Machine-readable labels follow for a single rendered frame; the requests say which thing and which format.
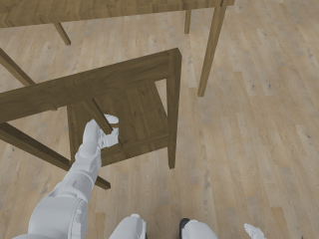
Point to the left robot upper arm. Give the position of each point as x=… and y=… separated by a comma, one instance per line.
x=59, y=218

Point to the right robot hand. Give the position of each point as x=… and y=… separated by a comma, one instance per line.
x=254, y=233

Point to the chair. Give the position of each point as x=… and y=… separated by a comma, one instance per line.
x=125, y=90

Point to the table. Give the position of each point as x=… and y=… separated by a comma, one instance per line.
x=19, y=13

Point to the right robot foot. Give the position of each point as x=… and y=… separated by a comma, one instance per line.
x=182, y=223

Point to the left robot hand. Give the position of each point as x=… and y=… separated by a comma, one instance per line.
x=93, y=132

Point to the robot left shin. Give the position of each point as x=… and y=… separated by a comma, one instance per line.
x=135, y=215

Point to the left robot forearm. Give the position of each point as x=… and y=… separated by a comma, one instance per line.
x=81, y=177

